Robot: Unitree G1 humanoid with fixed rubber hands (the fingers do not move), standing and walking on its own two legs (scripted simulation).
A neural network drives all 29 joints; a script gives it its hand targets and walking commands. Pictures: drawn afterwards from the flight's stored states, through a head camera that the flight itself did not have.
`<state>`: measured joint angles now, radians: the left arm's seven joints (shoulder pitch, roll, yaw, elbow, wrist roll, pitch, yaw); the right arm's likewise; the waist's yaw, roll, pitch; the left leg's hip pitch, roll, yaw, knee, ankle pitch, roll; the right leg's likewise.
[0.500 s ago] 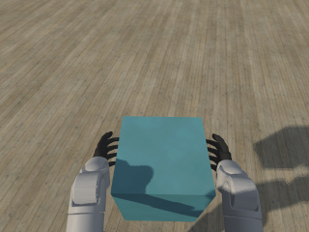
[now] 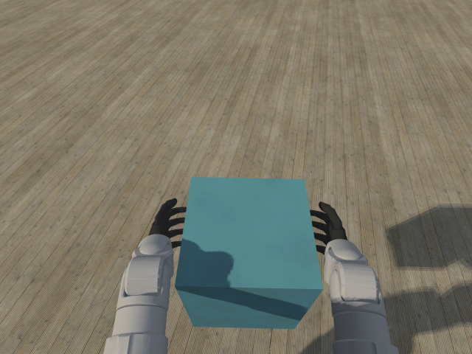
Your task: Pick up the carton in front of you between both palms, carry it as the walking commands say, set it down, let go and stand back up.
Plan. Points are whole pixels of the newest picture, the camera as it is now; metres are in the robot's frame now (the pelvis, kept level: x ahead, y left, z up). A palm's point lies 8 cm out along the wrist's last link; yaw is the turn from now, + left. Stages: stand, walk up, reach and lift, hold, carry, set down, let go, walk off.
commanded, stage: carry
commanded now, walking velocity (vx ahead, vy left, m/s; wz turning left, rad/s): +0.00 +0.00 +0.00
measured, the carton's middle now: (245, 257) +0.31 +0.00 -0.04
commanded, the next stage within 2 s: hold in 0.88 s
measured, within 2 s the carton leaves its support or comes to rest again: neither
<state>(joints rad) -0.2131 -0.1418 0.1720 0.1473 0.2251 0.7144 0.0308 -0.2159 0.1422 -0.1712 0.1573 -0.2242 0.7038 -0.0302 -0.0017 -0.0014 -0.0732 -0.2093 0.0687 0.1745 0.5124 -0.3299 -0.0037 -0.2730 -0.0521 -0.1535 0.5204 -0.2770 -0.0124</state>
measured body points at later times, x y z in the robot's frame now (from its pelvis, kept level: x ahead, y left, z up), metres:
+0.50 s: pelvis -0.03 +0.00 +0.00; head -0.04 +0.01 +0.45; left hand +0.27 +0.16 +0.03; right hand +0.28 -0.15 +0.03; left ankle -0.04 +0.11 -0.74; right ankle +0.00 -0.11 -0.74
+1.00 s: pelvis -0.04 +0.01 +0.00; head -0.05 +0.01 +0.45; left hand +0.26 +0.16 +0.03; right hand +0.27 -0.14 +0.03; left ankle -0.04 +0.11 -0.74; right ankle +0.00 -0.11 -0.74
